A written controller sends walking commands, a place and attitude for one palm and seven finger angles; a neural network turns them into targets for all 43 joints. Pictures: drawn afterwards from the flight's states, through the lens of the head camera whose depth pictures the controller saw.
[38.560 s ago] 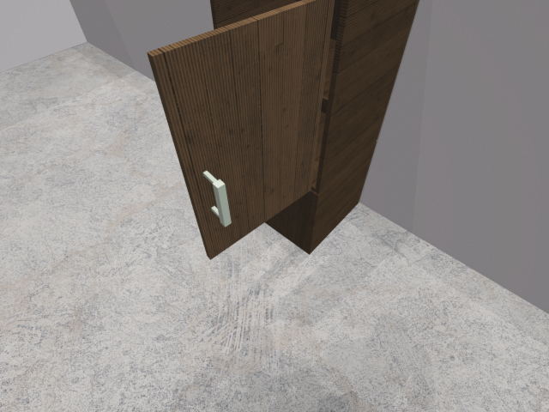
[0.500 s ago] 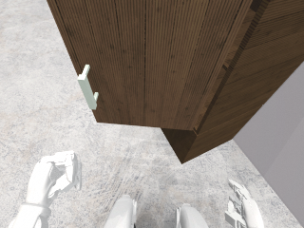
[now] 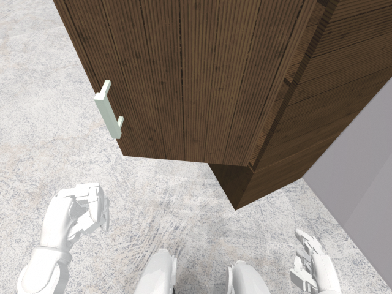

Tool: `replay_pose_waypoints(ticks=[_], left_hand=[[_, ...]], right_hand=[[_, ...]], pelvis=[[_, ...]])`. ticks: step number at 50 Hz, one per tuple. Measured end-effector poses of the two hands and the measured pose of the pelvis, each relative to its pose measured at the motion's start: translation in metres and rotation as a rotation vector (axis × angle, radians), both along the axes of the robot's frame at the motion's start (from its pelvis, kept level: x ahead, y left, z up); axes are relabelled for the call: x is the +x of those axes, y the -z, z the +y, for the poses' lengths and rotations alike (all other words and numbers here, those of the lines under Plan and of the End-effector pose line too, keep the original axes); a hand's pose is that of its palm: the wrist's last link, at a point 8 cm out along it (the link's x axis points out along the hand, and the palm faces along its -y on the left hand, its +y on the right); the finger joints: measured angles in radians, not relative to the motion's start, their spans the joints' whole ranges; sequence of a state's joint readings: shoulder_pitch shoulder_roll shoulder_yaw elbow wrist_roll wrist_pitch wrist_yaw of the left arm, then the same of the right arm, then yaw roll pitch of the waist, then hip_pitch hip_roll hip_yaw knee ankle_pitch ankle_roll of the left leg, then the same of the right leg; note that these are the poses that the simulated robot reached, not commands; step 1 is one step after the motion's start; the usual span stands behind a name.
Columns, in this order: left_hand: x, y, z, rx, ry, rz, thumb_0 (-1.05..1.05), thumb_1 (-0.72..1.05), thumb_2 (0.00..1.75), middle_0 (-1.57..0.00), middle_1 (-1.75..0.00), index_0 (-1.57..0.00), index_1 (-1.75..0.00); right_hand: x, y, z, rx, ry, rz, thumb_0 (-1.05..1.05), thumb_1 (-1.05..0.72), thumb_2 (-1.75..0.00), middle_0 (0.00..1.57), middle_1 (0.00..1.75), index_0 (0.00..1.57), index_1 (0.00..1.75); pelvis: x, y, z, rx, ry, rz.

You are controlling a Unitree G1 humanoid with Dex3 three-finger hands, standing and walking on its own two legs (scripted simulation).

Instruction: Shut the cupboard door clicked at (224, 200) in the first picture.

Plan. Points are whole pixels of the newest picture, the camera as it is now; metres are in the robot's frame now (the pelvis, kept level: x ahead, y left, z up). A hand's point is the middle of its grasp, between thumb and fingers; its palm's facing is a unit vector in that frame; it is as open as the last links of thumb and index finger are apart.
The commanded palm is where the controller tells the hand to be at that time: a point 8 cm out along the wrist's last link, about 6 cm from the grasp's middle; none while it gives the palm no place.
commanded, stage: bring the fist close to the handle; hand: left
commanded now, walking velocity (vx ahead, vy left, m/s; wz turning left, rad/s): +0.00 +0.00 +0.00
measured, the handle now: (111, 111) +0.49 +0.24 +0.04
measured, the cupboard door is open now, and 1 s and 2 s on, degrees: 59 59 51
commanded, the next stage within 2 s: push the door shut along its arc in 1.20 s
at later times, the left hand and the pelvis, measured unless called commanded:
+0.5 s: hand (111, 165) +0.35 +0.20 +0.04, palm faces -0.03 -1.00 -0.03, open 3.1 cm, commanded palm +0.33 +0.25 +0.05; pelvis +0.00 +0.01 +0.01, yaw -1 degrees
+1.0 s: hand (120, 142) +0.41 +0.20 +0.04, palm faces -0.02 -1.00 -0.03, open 3.1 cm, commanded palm +0.38 +0.25 +0.04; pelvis +0.00 +0.01 +0.01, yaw -2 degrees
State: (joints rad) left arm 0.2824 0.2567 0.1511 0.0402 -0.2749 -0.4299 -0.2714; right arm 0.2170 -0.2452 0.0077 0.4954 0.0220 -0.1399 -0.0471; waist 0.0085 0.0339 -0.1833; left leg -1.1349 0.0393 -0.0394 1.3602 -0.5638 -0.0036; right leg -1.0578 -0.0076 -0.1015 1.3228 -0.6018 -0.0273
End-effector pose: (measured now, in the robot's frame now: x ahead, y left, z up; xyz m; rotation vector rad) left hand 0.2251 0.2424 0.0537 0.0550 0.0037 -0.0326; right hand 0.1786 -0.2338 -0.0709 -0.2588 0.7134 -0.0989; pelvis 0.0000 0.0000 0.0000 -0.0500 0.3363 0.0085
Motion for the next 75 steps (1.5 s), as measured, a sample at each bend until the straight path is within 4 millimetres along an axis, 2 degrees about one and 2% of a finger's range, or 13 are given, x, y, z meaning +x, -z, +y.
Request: replay_pose_waypoints(ticks=[14,21,30,42,46,55,70,75], left_hand=[[0.067,0.003,0.009,-0.016,-0.005,0.010,0.01,0.90,0.90,-1.30,-1.49,-1.30,-1.50],[0.091,0.007,0.012,-0.025,-0.004,0.008,0.01,0.90,0.90,-1.30,-1.49,-1.30,-1.50],[0.121,0.012,0.014,-0.027,-0.011,-0.001,0.01,0.90,0.90,-1.30,-1.49,-1.30,-1.50],[0.158,0.010,0.016,-0.028,-0.016,-0.006,0.01,0.90,0.90,-1.30,-1.49,-1.30,-1.50],[0.163,0.010,0.015,-0.029,-0.014,-0.003,0.01,0.90,0.90,-1.30,-1.49,-1.30,-1.50],[0.157,0.013,0.006,-0.021,-0.016,0.000,0.01,0.90,0.90,-1.30,-1.49,-1.30,-1.50],[0.160,0.009,0.007,-0.011,-0.012,-0.007,0.01,0.90,0.90,-1.30,-1.49,-1.30,-1.50],[0.171,0.009,0.008,-0.010,0.017,-0.003,0.01,0.90,0.90,-1.30,-1.50,-1.31,-1.50]], right_hand=[[-0.031,0.006,-0.009,-0.012,0.057,0.113,0.01,-0.90,-0.89,0.21,0.30,0.21,0.30],[-0.045,0.008,-0.014,-0.028,0.085,0.173,0.01,-0.90,-0.89,0.21,0.30,0.21,0.30],[-0.054,0.013,-0.014,-0.035,0.100,0.226,0.01,-0.90,-0.89,0.21,0.30,0.21,0.30],[-0.071,0.021,-0.013,-0.024,0.127,0.297,0.01,-0.90,-0.89,0.21,0.30,0.21,0.30],[-0.080,0.023,-0.015,-0.019,0.140,0.326,0.01,-0.90,-0.89,0.21,0.30,0.21,0.30],[-0.092,0.024,-0.019,-0.012,0.157,0.366,0.01,-0.90,-0.89,0.21,0.30,0.21,0.30],[-0.080,0.024,-0.026,-0.019,0.149,0.335,0.01,-0.90,-0.89,0.21,0.30,0.21,0.30],[-0.080,0.027,-0.029,-0.032,0.146,0.334,0.01,-0.90,-0.89,0.21,0.30,0.21,0.30]], pelvis=[[0.001,-0.006,0.003,0.005,0.014,0.017],[0.004,-0.009,0.007,0.007,0.019,0.028],[0.003,-0.008,0.011,0.007,0.023,0.043],[0.002,-0.007,0.012,0.007,0.029,0.061],[0.001,-0.007,0.011,0.009,0.032,0.064],[0.001,-0.009,0.009,0.016,0.035,0.062],[0.000,-0.007,0.002,0.020,0.031,0.059],[-0.002,-0.004,0.000,0.016,0.026,0.062]])
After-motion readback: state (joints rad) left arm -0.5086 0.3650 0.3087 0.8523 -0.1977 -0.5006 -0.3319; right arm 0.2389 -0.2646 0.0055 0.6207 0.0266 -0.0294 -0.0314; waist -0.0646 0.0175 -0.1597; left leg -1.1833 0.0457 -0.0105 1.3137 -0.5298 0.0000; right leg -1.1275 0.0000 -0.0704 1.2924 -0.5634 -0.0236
